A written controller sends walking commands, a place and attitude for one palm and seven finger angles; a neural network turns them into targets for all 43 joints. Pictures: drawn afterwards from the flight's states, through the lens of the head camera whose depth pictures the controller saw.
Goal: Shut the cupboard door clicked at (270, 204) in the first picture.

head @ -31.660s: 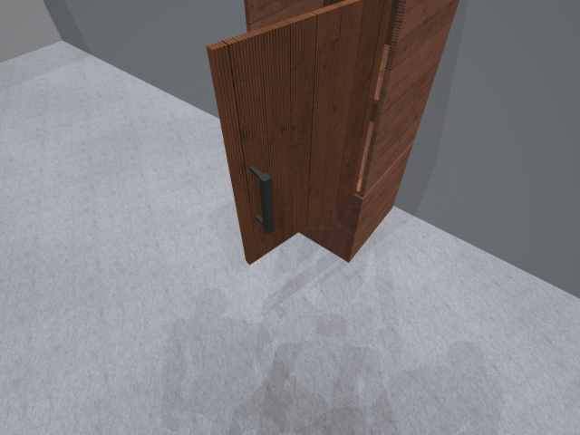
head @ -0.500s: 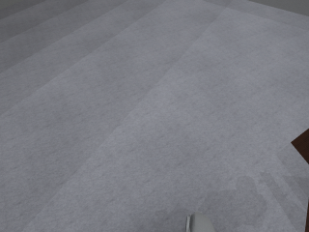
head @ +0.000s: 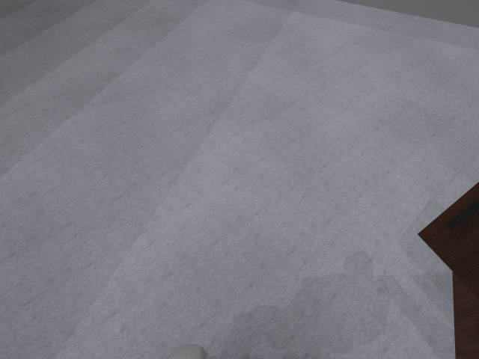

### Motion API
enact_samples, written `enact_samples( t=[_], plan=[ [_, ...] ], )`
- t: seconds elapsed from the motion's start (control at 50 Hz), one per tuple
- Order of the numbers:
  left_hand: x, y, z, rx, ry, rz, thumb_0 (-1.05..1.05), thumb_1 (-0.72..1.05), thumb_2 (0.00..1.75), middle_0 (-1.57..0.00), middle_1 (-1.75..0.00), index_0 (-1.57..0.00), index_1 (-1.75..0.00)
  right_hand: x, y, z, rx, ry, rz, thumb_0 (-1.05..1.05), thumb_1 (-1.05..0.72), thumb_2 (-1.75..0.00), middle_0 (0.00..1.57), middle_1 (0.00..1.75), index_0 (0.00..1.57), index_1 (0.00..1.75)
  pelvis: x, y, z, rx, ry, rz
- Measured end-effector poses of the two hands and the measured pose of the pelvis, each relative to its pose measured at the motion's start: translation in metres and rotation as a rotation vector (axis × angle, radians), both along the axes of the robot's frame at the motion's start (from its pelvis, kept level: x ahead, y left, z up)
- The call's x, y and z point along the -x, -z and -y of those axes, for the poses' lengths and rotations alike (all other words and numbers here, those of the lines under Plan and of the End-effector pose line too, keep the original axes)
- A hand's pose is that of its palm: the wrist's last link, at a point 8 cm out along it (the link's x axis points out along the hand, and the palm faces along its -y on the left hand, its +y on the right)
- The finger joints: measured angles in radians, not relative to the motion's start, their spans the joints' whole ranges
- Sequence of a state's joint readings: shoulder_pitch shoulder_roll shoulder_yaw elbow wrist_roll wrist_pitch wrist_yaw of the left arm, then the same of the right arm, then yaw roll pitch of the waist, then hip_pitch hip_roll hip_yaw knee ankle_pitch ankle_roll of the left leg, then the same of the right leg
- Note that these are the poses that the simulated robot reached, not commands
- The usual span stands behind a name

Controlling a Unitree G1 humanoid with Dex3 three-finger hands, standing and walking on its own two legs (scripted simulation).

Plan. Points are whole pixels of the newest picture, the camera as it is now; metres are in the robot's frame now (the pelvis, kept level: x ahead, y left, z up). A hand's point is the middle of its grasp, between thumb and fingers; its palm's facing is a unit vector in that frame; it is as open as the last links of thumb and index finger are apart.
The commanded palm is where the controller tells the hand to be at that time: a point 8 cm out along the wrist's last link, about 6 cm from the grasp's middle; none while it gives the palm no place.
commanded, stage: turn to face it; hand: left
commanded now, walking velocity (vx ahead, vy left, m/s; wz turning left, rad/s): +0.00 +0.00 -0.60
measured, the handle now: out of the picture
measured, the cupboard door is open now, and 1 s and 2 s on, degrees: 50 50 50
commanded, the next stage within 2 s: take the last steps up to it in 1.60 s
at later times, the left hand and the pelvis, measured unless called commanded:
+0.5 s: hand (156, 314) +0.21 +0.18 -0.16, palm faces -0.32 -0.91 -0.27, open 7.4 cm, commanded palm none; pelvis +0.03 +0.01 -0.01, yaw -20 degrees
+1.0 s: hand (172, 297) +0.25 +0.16 -0.17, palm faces -0.56 -0.81 -0.19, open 7.4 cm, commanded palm none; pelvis +0.05 +0.04 +0.00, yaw -37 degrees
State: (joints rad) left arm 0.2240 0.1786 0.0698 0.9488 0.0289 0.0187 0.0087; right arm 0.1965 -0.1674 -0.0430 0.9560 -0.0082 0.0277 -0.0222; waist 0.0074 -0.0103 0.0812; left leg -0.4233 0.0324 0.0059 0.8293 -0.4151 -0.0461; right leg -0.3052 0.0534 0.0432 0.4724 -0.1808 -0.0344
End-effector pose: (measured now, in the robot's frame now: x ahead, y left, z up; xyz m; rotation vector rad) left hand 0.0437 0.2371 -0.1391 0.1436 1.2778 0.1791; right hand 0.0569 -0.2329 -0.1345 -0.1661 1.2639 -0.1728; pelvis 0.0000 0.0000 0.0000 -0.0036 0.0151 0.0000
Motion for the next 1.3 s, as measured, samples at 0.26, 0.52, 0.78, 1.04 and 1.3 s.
enact_samples(
  t=[0.26, 0.52, 0.78, 1.04, 1.3],
  plan=[
    [-0.075, -0.002, -0.046, 0.014, 0.159, 0.024, 0.01, 0.92, 0.9, -0.2, -0.3, -0.19, -0.3, -0.013, -0.025, -0.024, 0.065, 0.096, 0.117, 0.01, -0.9, -0.9, 0.21, 0.3, 0.2, 0.3, -0.023, -0.005, -0.036, 0.037, 0.184, 0.018],
    [-0.178, -0.015, 0.016, -0.048, 0.448, 0.169, 0.01, 0.91, 0.9, -0.2, -0.3, -0.19, -0.3, 0.084, 0.014, 0.017, 0.037, 0.366, -0.012, 0.01, -0.9, -0.9, 0.21, 0.3, 0.2, 0.3, -0.027, 0.015, -0.009, 0.009, 0.362, 0.012],
    [-0.182, -0.006, 0.045, 0.008, 0.571, 0.08, 0.01, 0.91, 0.9, -0.2, -0.3, -0.2, -0.3, 0.081, -0.008, 0.018, 0.08, 0.491, 0.044, 0.01, -0.91, -0.9, 0.2, 0.3, 0.19, 0.3, -0.039, 0.004, -0.017, 0.005, 0.506, 0.009],
    [-0.234, -0.004, 0.039, 0.025, 0.697, 0.046, 0.01, 0.91, 0.9, -0.2, -0.3, -0.19, -0.3, 0.099, -0.023, -0.039, 0.091, 0.6, 0.039, 0.01, -0.9, -0.9, 0.21, 0.3, 0.2, 0.3, -0.055, -0.003, -0.038, 0.036, 0.678, 0.001],
    [-0.251, -0.02, 0.123, -0.02, 0.922, 0.168, 0.01, 0.91, 0.9, -0.2, -0.3, -0.19, -0.3, 0.197, 0.022, -0.049, 0.001, 0.848, -0.056, 0.01, -0.9, -0.9, 0.21, 0.3, 0.2, 0.3, -0.033, 0.013, -0.017, 0.014, 0.823, 0.014]
  ],
)
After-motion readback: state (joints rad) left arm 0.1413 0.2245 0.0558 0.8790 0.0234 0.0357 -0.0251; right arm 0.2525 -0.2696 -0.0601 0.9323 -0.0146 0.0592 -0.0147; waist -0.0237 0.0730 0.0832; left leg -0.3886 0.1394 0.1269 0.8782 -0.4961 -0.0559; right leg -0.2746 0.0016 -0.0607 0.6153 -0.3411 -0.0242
